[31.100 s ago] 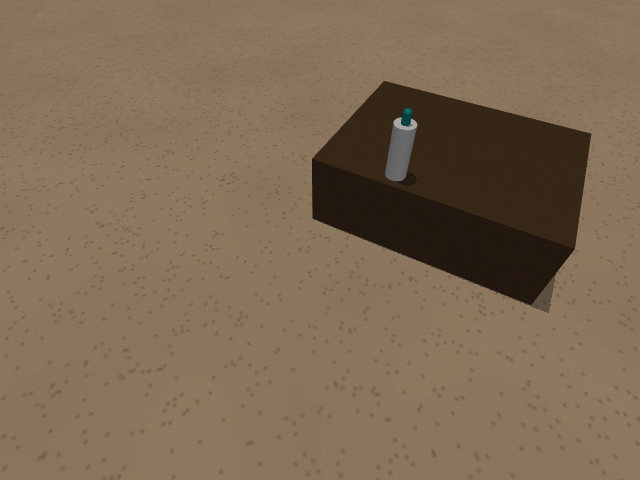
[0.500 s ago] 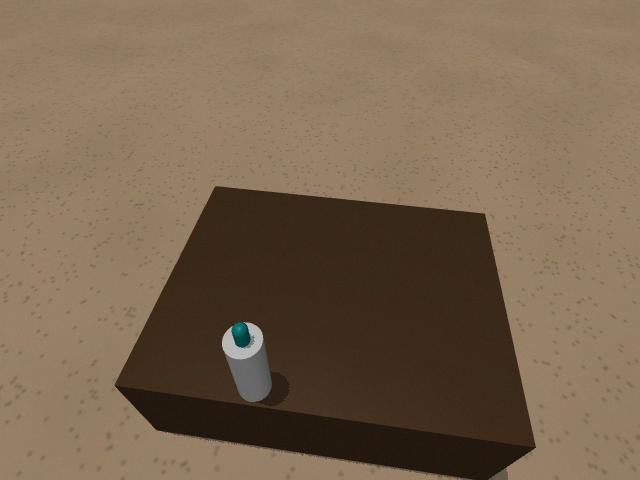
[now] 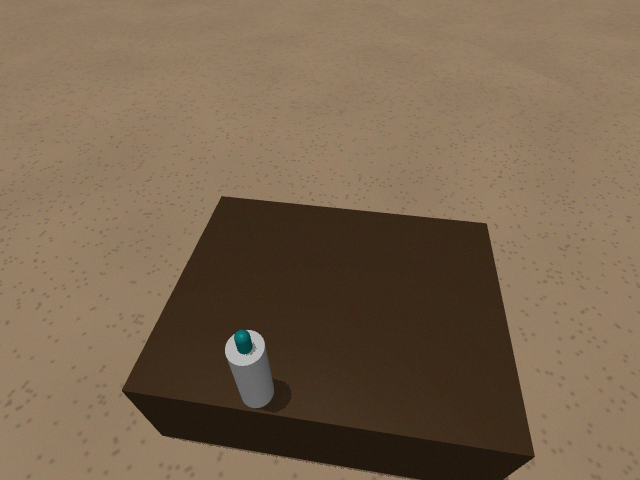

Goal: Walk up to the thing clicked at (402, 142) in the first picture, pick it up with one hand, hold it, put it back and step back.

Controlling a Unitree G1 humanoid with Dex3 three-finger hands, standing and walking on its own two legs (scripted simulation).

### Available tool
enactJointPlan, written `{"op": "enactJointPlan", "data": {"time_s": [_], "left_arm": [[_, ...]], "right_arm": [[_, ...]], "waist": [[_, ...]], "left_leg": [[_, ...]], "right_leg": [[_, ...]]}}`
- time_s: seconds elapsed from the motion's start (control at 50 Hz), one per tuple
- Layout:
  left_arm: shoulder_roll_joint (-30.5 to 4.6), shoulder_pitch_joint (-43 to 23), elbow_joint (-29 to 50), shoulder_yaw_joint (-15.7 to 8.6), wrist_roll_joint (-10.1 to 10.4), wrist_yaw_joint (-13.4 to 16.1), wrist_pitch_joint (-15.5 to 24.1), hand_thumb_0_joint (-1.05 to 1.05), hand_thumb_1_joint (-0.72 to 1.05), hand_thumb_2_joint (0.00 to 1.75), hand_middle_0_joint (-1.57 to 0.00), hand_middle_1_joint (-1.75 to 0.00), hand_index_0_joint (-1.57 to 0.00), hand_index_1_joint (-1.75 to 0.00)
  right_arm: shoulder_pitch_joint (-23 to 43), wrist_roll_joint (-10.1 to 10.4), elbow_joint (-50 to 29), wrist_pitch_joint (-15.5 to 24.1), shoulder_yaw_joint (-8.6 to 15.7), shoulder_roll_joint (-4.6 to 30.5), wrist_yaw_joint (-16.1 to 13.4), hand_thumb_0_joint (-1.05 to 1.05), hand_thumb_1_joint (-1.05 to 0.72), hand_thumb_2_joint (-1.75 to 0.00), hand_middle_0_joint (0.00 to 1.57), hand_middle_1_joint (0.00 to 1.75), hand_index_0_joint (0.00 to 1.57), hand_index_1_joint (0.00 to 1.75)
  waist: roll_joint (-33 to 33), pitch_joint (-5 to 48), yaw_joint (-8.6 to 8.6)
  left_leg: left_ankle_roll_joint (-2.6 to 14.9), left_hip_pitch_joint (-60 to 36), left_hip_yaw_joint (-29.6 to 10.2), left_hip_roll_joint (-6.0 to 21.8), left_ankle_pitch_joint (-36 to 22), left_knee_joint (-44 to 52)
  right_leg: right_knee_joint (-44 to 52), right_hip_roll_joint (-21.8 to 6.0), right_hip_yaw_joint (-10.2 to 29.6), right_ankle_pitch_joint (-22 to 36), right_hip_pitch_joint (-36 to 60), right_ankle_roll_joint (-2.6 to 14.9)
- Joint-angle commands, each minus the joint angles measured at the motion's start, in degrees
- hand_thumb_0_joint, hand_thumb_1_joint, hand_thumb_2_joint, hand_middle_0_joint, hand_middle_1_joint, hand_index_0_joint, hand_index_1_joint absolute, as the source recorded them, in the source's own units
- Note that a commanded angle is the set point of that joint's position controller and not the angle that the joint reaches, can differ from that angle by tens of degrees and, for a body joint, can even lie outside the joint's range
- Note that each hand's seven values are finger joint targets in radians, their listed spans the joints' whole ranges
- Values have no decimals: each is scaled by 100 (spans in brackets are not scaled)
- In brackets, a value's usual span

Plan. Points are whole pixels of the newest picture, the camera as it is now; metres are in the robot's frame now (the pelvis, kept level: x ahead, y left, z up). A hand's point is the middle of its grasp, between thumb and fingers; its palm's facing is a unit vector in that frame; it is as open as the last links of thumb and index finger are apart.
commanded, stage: stand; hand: left
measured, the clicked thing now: (250, 365) +0.43 +0.17 -0.31
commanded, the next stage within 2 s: step back in 1.56 s
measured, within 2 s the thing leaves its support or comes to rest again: neither
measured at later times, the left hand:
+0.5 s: hand out of the picture +0.07 +0.24 -0.15, palm faces +0.00 -0.94 -0.34, open 7.3 cm
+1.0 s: hand out of the picture +0.09 +0.24 -0.15, palm faces -0.01 -0.94 -0.34, open 7.3 cm
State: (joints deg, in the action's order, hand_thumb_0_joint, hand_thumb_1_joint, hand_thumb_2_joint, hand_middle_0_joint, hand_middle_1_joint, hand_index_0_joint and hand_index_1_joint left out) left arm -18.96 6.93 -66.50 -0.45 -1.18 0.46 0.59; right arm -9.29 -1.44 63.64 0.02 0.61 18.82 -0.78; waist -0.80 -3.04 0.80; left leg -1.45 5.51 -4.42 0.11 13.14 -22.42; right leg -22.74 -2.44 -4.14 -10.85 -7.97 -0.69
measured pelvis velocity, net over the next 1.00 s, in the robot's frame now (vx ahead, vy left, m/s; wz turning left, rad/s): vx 0.01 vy -0.01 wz -0.01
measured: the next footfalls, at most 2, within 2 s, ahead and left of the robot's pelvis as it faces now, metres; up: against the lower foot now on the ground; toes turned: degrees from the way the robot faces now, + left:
none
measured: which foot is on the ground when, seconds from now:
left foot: down 0.00-1.00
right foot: down 0.00-1.00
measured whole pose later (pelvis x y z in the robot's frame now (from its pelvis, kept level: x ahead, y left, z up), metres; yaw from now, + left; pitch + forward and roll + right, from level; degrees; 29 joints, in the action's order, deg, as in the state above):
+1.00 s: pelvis +0.01 -0.01 +0.00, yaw -1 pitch -3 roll +0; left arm -19.0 5.2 -67.2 -0.7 -0.7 -0.1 0.7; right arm -7.3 -1.2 64.7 0.1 -0.1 20.0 -0.6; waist -1.1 -2.8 0.5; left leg -2.1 4.2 -4.1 1.2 12.5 -19.1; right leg -19.9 -1.4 -3.9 -10.3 -7.1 -0.1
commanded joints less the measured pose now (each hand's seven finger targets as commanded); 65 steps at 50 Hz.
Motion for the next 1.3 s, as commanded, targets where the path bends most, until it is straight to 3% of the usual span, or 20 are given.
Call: {"op": "enactJointPlan", "data": {"time_s": [0.0, 0.14, 0.28, 0.34, 0.46, 0.62, 0.74, 0.8, 0.92, 1.04, 1.06, 1.28], "left_arm": [[-1175, -292, 277, -223, 10, 84, 123, 0, 90, 90, -20, -30, -20, -30], [-1192, -344, 211, -228, 14, 76, 112, 0, 90, 90, -20, -30, -20, -30], [-1203, -346, 187, -243, 31, 65, 125, 0, 90, 90, -20, -30, -20, -30], [-1246, -429, 182, -252, 34, 59, 120, 0, 90, 90, -20, -30, -20, -30], [-1224, -368, 188, -248, 41, 45, 121, 0, 90, 90, -20, -30, -20, -30], [-1218, -376, 209, -249, 45, 33, 108, 0, 90, 90, -20, -30, -20, -30], [-1216, -379, 250, -250, 52, 28, 117, 0, 90, 90, -20, -30, -20, -30], [-1226, -357, 248, -251, 66, 38, 129, 0, 90, 90, -20, -30, -20, -30], [-1233, -388, 255, -250, 64, 42, 126, 0, 90, 90, -20, -30, -20, -30], [-1222, -366, 272, -250, 66, 44, 142, 0, 90, 90, -20, -30, -20, -30], [-1256, -372, 269, -259, 78, 38, 140, 0, 90, 90, -20, -30, -20, -30], [-1231, -370, 331, -263, 58, 22, 125, 0, 90, 90, -20, -30, -20, -30]], "right_arm": [[172, 31, -274, 125, 191, 1110, -54, 0, -90, -90, 20, 30, 20, 30], [232, 37, -215, 100, 179, 1160, -49, 0, -90, -90, 20, 30, 20, 30], [286, 40, -214, 123, 174, 1167, -51, 0, -90, -90, 20, 30, 20, 30], [250, 38, -181, 102, 155, 1149, -47, 0, -90, -90, 20, 30, 20, 30], [288, 45, -187, 118, 158, 1187, -42, 0, -90, -90, 20, 30, 20, 30], [280, 50, -179, 119, 144, 1226, -35, 0, -90, -90, 20, 30, 20, 30], [260, 44, -177, 128, 141, 1267, -43, 0, -90, -90, 20, 30, 20, 30], [307, 49, -201, 140, 151, 1271, -52, 0, -90, -90, 20, 30, 20, 30], [304, 54, -172, 117, 132, 1264, -42, 0, -90, -90, 20, 30, 20, 30], [360, 55, -207, 118, 145, 1286, -41, 0, -90, -90, 20, 30, 20, 30], [319, 58, -193, 121, 136, 1247, -33, 0, -90, -90, 20, 30, 20, 30], [377, 59, -233, 141, 147, 1316, -34, 0, -90, -90, 20, 30, 20, 30]], "waist": [[15, 194, -4], [75, 159, 8], [36, 310, 7], [49, 178, -8], [50, 251, 7], [-7, 210, 2], [-55, 393, -10], [43, 508, -15], [76, 367, -22], [90, 419, -28], [83, 373, -32], [-25, 392, -37]], "left_leg": [[218, 550, -353, 507, -613, 555], [227, 532, -329, 530, -531, 593], [222, 396, -307, 567, -791, 593], [218, 521, -279, 547, -549, 629], [212, 374, -276, 585, -766, 618], [198, 498, -277, 587, -624, 680], [196, 427, -260, 613, -913, 671], [199, 215, -239, 637, -1340, 579], [187, 292, -235, 623, -1071, 648], [204, 208, -200, 626, -1250, 593], [183, 225, -205, 622, -1136, 650], [218, 217, -210, 676, -1177, 688]], "right_leg": [[542, -523, 569, 191, 426, 124], [632, -511, 578, 91, 397, 121], [610, -551, 588, 463, 497, 143], [684, -519, 610, 133, 434, 125], [649, -542, 618, 441, 419, 147], [645, -512, 601, 190, 429, 137], [577, -537, 585, 641, 573, 152], [495, -572, 569, 1163, 583, 165], [582, -546, 557, 865, 511, 120], [581, -567, 568, 1228, 559, 139], [596, -545, 557, 1023, 535, 135], [574, -557, 577, 983, 543, 150]]}}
